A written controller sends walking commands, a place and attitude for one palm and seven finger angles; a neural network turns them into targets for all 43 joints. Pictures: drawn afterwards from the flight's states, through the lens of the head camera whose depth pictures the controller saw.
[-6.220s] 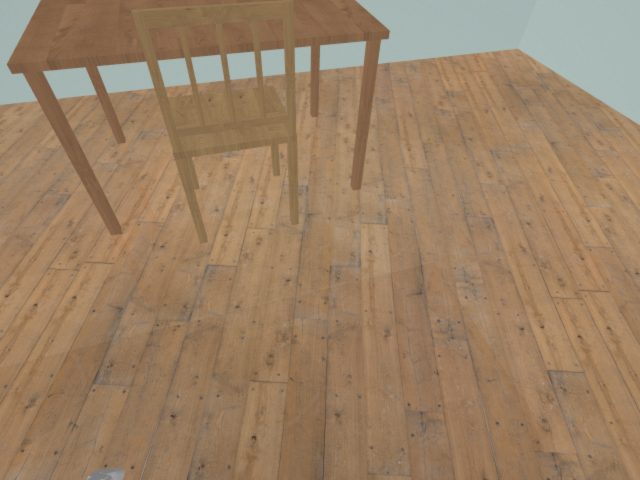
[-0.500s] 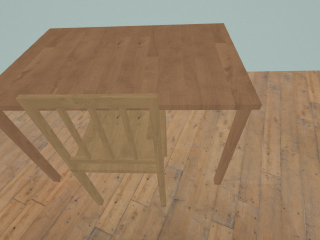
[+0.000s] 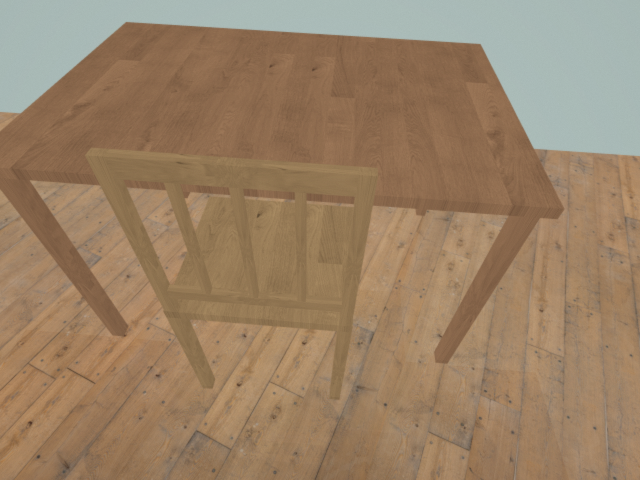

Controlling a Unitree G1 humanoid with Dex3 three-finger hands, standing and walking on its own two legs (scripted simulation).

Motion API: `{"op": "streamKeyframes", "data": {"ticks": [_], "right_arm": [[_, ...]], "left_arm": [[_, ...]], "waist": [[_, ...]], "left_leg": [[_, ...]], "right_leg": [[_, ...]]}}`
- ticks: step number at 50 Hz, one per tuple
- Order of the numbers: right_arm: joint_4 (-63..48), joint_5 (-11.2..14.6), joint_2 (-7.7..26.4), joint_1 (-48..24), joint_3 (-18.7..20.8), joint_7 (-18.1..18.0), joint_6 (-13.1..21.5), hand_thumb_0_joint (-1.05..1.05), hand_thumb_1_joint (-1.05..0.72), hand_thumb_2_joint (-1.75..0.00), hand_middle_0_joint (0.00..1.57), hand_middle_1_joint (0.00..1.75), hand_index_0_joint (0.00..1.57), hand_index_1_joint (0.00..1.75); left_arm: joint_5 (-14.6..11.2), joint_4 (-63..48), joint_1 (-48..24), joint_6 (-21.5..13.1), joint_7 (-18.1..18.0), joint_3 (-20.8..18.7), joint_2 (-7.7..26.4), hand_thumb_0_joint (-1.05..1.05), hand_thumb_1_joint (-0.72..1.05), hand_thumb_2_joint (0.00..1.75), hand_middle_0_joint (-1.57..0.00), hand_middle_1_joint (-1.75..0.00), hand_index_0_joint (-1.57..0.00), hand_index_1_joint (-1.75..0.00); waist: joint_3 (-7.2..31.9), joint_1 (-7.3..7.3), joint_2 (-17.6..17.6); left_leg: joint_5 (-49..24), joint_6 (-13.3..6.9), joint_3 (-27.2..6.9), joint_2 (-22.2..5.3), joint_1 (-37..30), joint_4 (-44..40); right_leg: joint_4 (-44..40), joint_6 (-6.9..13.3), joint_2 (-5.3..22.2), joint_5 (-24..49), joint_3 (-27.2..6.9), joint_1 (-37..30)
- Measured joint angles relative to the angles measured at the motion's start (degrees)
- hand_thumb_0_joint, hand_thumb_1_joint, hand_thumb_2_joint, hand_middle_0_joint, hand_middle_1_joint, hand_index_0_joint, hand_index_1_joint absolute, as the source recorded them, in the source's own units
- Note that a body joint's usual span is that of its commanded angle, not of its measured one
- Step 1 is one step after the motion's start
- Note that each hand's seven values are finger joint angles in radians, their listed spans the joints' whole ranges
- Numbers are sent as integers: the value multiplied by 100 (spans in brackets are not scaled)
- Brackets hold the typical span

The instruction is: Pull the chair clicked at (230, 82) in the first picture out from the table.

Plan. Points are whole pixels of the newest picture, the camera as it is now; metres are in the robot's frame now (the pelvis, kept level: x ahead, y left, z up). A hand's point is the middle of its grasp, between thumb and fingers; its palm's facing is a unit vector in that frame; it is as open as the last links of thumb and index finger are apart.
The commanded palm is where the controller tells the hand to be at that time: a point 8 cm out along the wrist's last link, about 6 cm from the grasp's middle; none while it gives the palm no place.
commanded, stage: come to a stop and stand still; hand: left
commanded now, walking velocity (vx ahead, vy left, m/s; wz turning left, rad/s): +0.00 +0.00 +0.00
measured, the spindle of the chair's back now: (246, 247) +0.51 +0.17 -0.07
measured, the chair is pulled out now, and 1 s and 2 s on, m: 0.00 0.00 0.00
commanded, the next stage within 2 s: look again from close up in 0.20 s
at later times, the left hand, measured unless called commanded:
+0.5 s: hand out of the picture +0.01 +0.17 -0.18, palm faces +0.00 -0.98 -0.17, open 7.4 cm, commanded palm none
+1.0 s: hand out of the picture +0.00 +0.15 -0.18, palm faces +0.02 -0.99 -0.16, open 7.4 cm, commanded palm none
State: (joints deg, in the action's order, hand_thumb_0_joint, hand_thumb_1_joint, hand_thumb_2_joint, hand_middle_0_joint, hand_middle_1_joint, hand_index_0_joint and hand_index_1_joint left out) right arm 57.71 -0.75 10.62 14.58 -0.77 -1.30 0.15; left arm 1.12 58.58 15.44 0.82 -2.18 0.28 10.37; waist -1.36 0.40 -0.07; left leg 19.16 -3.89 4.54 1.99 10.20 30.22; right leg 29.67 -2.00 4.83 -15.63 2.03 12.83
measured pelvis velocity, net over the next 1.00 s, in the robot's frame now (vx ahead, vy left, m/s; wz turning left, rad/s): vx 0.01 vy -0.01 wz -0.01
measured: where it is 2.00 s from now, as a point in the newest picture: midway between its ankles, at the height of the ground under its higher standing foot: outside the picture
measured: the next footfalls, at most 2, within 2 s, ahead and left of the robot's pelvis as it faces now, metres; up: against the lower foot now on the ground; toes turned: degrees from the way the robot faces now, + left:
none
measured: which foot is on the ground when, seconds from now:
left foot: down 0.00-1.00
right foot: down 0.00-1.00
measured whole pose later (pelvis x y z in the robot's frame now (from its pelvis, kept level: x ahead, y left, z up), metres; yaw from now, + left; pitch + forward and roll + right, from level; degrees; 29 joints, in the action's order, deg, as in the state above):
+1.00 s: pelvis +0.01 -0.01 +0.01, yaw +0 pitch -1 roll +0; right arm 66.3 -0.2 7.7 15.4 -1.2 -2.1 1.3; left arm 0.8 63.8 17.3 -0.6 -2.5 0.6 7.8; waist -2.5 0.1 -1.2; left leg 17.8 -3.0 4.6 1.6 6.4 25.4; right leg 25.9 -3.1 4.3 -14.7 2.1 9.6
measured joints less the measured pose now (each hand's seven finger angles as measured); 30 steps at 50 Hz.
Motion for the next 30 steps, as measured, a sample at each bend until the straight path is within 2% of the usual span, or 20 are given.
{"op": "streamKeyframes", "data": {"ticks": [12, 30], "right_arm": [[338, 31, -84, 77, -100, -17, 53, 0, -92, -89, 20, 30, 20, 30], [742, 52, -261, 88, -67, -75, 98, 0, -91, -89, 20, 30, 20, 30]], "left_arm": [[-33, 198, 83, -17, 13, 33, 6, 0, 91, 90, -20, -30, -20, -30], [-41, 441, 45, -78, -43, 23, -173, 1, 91, 90, -20, -30, -20, -30]], "waist": [[-128, -22, -108], [-169, -55, -100]], "left_leg": [[-109, -94, 59, 119, -165, -290], [-53, -33, 56, 71, -343, -353]], "right_leg": [[-236, -157, 102, 110, -64, -127], [-255, -221, 58, 37, -61, -278]]}}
